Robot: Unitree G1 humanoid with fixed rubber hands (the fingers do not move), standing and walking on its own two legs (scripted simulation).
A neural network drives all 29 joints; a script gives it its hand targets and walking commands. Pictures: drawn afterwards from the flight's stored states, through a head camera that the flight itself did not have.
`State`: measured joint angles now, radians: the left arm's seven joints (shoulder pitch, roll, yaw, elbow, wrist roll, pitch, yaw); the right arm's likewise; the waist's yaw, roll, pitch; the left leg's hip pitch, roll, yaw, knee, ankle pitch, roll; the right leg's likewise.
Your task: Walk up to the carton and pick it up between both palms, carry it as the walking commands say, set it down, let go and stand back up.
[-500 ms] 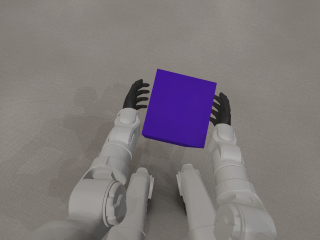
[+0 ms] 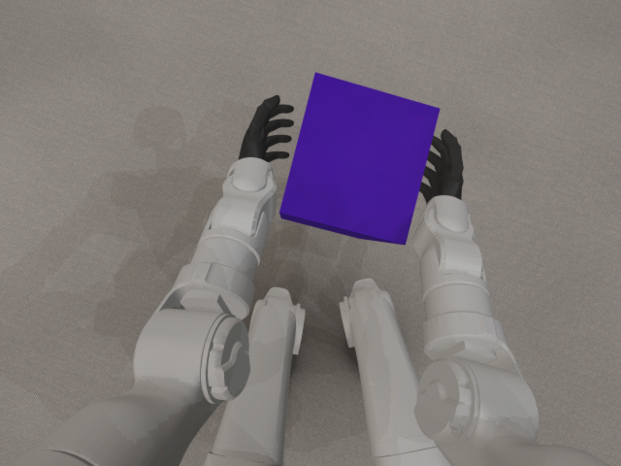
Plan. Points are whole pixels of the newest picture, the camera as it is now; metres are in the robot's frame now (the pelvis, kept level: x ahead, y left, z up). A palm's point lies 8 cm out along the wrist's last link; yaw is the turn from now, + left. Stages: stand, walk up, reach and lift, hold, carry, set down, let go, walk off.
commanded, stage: set down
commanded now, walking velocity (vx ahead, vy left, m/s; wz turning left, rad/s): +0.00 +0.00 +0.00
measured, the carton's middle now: (342, 175) +0.45 -0.05 -0.18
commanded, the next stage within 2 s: none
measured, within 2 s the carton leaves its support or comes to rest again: neither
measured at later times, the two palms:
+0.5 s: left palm (265, 158) +0.48 +0.06 -0.17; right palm (423, 192) +0.43 -0.17 -0.19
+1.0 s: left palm (273, 158) +0.51 +0.06 -0.26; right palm (407, 190) +0.45 -0.17 -0.28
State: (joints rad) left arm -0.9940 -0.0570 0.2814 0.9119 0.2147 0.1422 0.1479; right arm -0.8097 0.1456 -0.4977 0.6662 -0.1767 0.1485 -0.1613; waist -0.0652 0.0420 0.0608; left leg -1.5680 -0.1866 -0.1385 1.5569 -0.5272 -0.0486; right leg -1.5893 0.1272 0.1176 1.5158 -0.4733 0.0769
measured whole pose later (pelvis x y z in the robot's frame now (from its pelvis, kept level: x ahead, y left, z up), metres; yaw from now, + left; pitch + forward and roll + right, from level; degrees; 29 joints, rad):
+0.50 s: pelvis -0.02 +0.00 -0.07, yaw +0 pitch +34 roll +0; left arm -1.21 -0.01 0.33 0.96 0.24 0.20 0.14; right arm -1.00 0.10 -0.55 0.69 -0.20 0.21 -0.16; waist -0.05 0.03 0.13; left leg -1.82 -0.21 -0.12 1.77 -0.55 -0.08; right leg -1.84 0.16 0.12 1.73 -0.49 0.10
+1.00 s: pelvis -0.03 +0.00 -0.12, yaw +0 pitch +34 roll -2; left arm -1.43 0.06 0.29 1.00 0.19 0.22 0.16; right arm -1.19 0.04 -0.57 0.69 -0.18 0.23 -0.16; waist -0.07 0.05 0.33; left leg -1.97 -0.25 -0.12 1.96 -0.57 -0.09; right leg -1.98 0.16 0.10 1.91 -0.52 0.13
